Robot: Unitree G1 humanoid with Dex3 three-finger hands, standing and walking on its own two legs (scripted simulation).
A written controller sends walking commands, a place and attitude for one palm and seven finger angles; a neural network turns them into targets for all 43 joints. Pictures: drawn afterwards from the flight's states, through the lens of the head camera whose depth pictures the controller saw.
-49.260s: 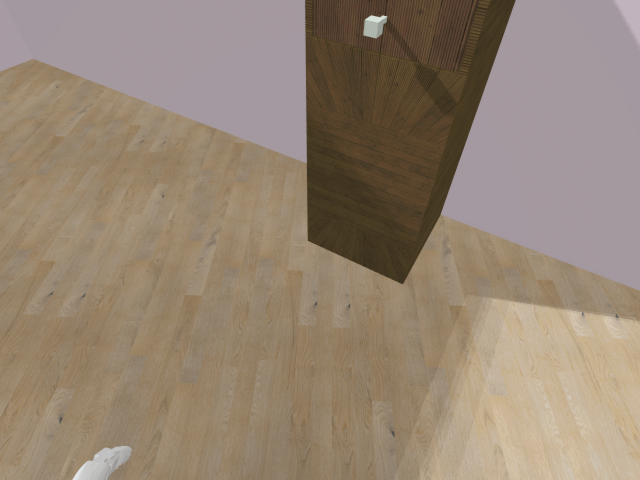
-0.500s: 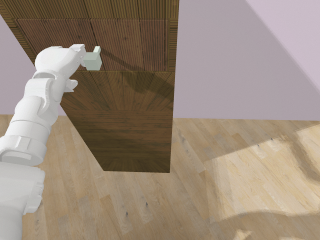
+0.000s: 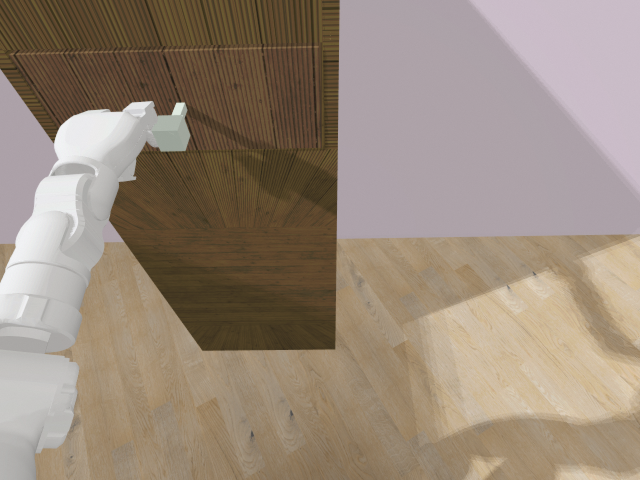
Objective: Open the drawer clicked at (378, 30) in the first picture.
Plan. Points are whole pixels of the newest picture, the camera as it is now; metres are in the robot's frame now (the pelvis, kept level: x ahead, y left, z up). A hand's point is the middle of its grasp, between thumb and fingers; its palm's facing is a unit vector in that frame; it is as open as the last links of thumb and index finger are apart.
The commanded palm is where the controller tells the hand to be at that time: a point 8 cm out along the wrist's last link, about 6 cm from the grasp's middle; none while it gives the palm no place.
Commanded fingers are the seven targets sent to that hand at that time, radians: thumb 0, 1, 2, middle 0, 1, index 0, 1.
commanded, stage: pull the drawer open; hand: left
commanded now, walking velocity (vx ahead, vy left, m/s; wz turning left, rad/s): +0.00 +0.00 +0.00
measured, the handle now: (175, 124) +0.52 +0.22 +0.16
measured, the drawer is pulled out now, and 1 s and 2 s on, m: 0.00 0.02 0.02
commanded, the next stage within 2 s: none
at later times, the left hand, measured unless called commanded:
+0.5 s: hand (124, 219) +0.38 +0.25 +0.13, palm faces +0.01 -0.05 -1.00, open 5.5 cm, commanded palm +0.35 +0.25 +0.20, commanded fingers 0.00 0.90 0.90 -0.40 -1.35 -0.40 -1.35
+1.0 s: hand (114, 281) +0.30 +0.23 +0.13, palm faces -0.03 -0.04 -1.00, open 4.8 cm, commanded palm +0.28 +0.24 +0.20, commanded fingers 0.00 0.90 0.90 -0.40 -1.35 -0.40 -1.35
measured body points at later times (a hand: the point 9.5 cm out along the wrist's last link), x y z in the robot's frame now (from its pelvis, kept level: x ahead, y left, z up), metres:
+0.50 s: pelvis +0.01 +0.00 +0.01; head +0.05 -0.03 +0.45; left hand +0.38 +0.25 +0.18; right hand +0.20 -0.23 -0.11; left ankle -0.01 +0.10 -0.73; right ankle -0.03 -0.13 -0.72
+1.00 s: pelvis -0.02 -0.03 +0.01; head -0.01 -0.07 +0.46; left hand +0.29 +0.23 +0.18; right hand +0.18 -0.26 -0.10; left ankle -0.01 +0.10 -0.73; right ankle -0.03 -0.13 -0.73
